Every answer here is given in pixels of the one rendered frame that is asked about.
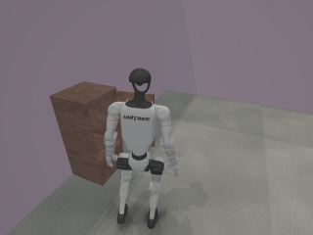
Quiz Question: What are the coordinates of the left robot shin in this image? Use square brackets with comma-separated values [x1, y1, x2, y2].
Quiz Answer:
[119, 170, 130, 214]

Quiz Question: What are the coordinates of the humanoid robot torso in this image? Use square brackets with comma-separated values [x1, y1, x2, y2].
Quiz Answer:
[119, 99, 157, 172]

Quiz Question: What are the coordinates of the left robot upper arm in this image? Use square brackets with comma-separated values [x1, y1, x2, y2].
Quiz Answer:
[105, 102, 124, 142]

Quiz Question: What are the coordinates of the right robot upper arm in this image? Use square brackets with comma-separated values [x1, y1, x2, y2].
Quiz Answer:
[155, 105, 172, 149]

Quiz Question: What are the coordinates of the robot left forearm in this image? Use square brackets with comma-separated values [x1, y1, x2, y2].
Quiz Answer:
[104, 132, 115, 157]

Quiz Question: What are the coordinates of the cupboard door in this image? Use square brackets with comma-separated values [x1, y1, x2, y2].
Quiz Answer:
[116, 90, 156, 147]

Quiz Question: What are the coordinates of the robot right forearm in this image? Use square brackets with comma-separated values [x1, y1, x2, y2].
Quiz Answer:
[164, 137, 179, 165]

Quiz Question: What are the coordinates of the right robot hand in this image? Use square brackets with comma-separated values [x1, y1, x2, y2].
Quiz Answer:
[167, 161, 180, 177]

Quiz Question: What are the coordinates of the left robot hand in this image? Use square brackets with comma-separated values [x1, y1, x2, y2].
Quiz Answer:
[106, 154, 118, 167]

